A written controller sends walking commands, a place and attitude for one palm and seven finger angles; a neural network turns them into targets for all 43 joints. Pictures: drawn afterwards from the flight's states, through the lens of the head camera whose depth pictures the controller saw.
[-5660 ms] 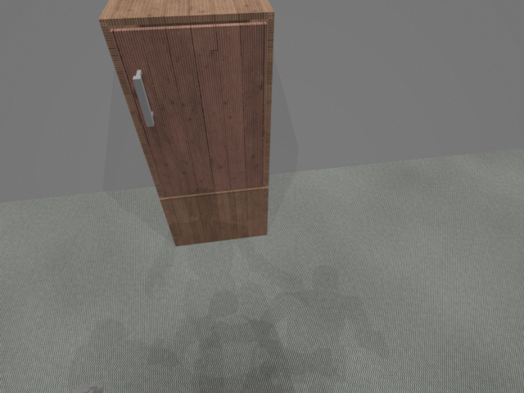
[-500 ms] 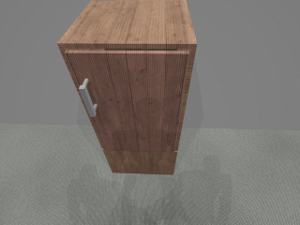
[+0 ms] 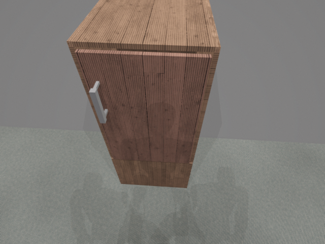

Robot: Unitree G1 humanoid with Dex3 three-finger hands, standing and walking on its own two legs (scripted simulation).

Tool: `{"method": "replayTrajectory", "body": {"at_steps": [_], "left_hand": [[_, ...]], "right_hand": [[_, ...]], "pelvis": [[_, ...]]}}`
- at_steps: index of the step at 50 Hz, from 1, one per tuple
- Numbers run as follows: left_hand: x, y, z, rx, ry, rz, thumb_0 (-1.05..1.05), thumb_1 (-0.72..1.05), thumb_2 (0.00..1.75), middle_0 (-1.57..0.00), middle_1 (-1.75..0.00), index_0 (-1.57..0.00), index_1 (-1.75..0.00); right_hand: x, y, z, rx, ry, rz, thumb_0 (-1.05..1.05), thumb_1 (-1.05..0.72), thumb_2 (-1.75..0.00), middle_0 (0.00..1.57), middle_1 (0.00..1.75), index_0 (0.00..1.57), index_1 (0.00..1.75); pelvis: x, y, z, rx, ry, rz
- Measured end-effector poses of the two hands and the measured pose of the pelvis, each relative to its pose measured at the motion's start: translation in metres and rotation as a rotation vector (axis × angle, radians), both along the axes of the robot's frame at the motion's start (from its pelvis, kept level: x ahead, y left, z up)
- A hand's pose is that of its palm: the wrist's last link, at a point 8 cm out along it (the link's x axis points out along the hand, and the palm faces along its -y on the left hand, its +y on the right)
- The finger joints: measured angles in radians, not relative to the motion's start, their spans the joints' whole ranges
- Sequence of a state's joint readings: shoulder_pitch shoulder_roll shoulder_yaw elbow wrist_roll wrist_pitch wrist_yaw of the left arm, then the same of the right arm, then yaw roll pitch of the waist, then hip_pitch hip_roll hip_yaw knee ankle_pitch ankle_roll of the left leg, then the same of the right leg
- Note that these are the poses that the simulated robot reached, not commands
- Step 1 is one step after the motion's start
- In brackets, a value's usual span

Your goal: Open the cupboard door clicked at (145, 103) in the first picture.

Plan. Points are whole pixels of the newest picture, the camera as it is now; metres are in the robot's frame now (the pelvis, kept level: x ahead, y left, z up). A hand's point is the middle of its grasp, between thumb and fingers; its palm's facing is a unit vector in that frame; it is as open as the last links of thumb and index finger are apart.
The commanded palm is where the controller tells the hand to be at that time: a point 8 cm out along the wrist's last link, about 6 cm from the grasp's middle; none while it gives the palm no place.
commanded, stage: raise the hand with hooked fingers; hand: left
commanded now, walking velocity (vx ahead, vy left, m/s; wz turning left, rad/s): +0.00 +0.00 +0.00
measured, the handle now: (100, 103) +0.53 +0.25 +0.01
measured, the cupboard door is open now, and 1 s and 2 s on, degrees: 0 0 0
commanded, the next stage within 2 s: none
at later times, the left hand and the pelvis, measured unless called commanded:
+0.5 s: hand out of the picture +0.13 +0.19 -0.06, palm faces +0.06 -1.00 -0.03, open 9.2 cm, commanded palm +0.13 +0.25 -0.04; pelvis -0.05 +0.01 -0.09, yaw +2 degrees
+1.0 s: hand (59, 218) +0.17 +0.26 -0.01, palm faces +0.00 -1.00 -0.06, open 12.2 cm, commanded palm +0.15 +0.31 +0.00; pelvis -0.07 +0.04 -0.07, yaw +1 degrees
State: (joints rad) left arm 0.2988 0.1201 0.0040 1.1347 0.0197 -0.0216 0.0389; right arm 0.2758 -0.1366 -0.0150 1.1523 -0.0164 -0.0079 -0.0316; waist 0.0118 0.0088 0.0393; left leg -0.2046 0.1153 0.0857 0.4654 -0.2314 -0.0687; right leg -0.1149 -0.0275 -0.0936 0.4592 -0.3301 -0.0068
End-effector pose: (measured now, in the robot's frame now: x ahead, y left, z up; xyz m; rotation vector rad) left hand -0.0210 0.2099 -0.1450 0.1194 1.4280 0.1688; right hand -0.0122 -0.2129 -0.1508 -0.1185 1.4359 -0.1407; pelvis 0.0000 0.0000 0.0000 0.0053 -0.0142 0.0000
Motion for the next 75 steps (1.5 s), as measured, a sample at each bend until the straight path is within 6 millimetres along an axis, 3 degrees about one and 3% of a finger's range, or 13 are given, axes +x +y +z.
{"method": "replayTrajectory", "body": {"at_steps": [2,6,10,13,17,22,27,34,40,45,52,60,75], "left_hand": [[0.018,0.013,0.015,0.040,-0.105,0.035,0.03,0.94,0.90,-0.21,-0.30,-0.20,-0.30],[0.085,0.039,0.076,0.141,-0.564,0.040,0.06,0.95,0.88,-0.21,-0.32,-0.20,-0.32],[0.161,0.027,0.127,0.070,-1.040,-0.057,0.04,0.87,0.86,-0.20,-0.36,-0.20,-0.36],[0.192,0.007,0.137,-0.079,-1.329,-0.132,0.03,0.80,0.84,-0.20,-0.39,-0.20,-0.39],[0.187,-0.003,0.121,-0.195,-1.475,-0.216,0.01,0.70,0.80,-0.22,-0.45,-0.21,-0.45],[0.145,0.018,0.087,-0.148,-1.336,-0.139,0.01,0.57,0.75,-0.23,-0.52,-0.22,-0.52],[0.125,0.046,0.097,-0.034,-1.362,-0.146,0.01,0.45,0.70,-0.24,-0.59,-0.23,-0.60],[0.157,0.059,0.113,-0.106,-1.419,-0.238,0.01,0.28,0.63,-0.25,-0.70,-0.24,-0.70],[0.170,0.070,0.122,-0.124,-1.346,-0.222,0.00,0.14,0.57,-0.26,-0.79,-0.25,-0.79],[0.170,0.085,0.132,-0.075,-1.373,-0.206,0.00,0.03,0.52,-0.27,-0.86,-0.26,-0.86],[0.175,0.105,0.136,-0.074,-1.387,-0.204,0.00,-0.14,0.45,-0.28,-0.97,-0.27,-0.97],[0.184,0.123,0.150,-0.063,-1.402,-0.198,-0.01,-0.33,0.37,-0.29,-1.09,-0.28,-1.09],[0.208,0.158,0.173,-0.058,-1.405,-0.187,-0.01,-0.49,0.30,-0.30,-1.19,-0.30,-1.20]], "right_hand": [[0.010,-0.006,0.004,-0.033,-0.095,0.011,0.02,-0.93,-0.90,0.20,0.30,0.20,0.30],[0.053,-0.021,0.015,-0.094,-0.396,0.013,0.02,-0.93,-0.90,0.20,0.30,0.20,0.30],[0.107,-0.033,0.029,-0.141,-0.666,0.072,0.02,-0.92,-0.90,0.20,0.30,0.20,0.30],[0.142,-0.036,0.041,-0.157,-0.819,0.121,0.01,-0.92,-0.90,0.20,0.30,0.20,0.30],[0.178,-0.032,0.048,-0.156,-0.941,0.179,0.01,-0.91,-0.90,0.20,0.30,0.20,0.30],[0.200,-0.010,0.044,-0.116,-0.990,0.216,0.01,-0.91,-0.90,0.19,0.30,0.20,0.30],[0.189,0.016,0.020,-0.072,-0.942,0.264,0.01,-0.91,-0.90,0.20,0.30,0.20,0.30],[0.134,0.031,-0.019,-0.033,-0.781,0.229,0.01,-0.91,-0.90,0.20,0.30,0.21,0.30],[0.087,0.019,-0.014,-0.077,-0.699,0.130,0.01,-0.90,-0.90,0.20,0.30,0.21,0.30],[0.070,0.003,-0.002,-0.140,-0.679,0.118,0.01,-0.91,-0.90,0.20,0.30,0.21,0.30],[0.079,-0.006,0.017,-0.192,-0.708,0.145,0.01,-0.91,-0.90,0.20,0.30,0.20,0.30],[0.110,0.012,0.034,-0.160,-0.789,0.196,0.01,-0.91,-0.90,0.20,0.30,0.20,0.30],[0.126,0.025,0.034,-0.111,-0.769,0.239,0.01,-0.90,-0.90,0.20,0.30,0.21,0.30]], "pelvis": [[-0.002,0.003,-0.002,-0.003,0.000,-0.013],[-0.008,0.009,-0.007,0.007,0.020,0.021],[-0.021,0.014,-0.021,0.005,0.092,0.042],[-0.032,0.014,-0.039,0.011,0.158,0.025],[-0.043,0.012,-0.067,0.015,0.200,0.011],[-0.050,0.010,-0.087,-0.002,0.198,0.025],[-0.058,0.011,-0.095,-0.042,0.209,0.040],[-0.071,0.017,-0.097,-0.070,0.214,0.044],[-0.072,0.026,-0.083,-0.057,0.201,0.026],[-0.072,0.032,-0.075,-0.052,0.193,0.023],[-0.070,0.038,-0.069,-0.054,0.179,0.027],[-0.065,0.041,-0.061,-0.060,0.160,0.034],[-0.055,0.038,-0.052,-0.062,0.149,0.039]]}}
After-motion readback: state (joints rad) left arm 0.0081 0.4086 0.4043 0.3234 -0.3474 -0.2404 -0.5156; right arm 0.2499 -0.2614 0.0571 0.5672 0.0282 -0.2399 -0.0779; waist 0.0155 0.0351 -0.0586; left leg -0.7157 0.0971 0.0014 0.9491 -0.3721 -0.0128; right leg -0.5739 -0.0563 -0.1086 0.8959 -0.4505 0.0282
